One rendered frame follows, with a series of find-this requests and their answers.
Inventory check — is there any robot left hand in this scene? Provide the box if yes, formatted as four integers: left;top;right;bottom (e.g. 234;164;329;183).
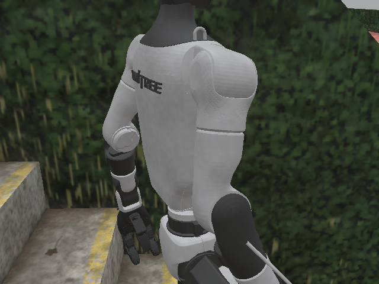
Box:
117;205;160;265

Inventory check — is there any left robot upper arm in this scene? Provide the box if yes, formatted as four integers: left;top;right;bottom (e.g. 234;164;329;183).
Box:
102;34;145;153

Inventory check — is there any robot right thigh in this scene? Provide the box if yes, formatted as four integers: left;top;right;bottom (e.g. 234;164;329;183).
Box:
190;256;238;284

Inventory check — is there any right robot forearm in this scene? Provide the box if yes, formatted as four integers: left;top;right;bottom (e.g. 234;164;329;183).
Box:
211;193;282;284

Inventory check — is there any right robot upper arm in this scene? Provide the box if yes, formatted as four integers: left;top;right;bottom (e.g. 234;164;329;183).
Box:
189;44;258;234

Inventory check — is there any left robot forearm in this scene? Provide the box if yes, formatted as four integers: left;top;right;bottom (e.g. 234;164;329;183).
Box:
104;139;142;212

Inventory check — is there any humanoid robot torso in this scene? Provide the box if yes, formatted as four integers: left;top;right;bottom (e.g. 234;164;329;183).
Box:
131;27;225;284

